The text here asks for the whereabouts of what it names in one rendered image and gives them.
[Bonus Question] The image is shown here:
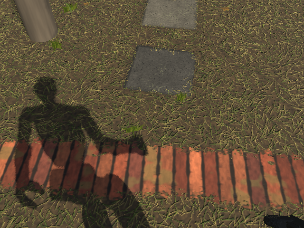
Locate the right robot hand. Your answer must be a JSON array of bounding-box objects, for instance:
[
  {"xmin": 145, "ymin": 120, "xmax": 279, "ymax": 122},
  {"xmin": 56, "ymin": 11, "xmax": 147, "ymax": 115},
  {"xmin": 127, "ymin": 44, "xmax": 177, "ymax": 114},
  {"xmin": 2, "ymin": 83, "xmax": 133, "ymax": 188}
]
[{"xmin": 263, "ymin": 215, "xmax": 304, "ymax": 228}]

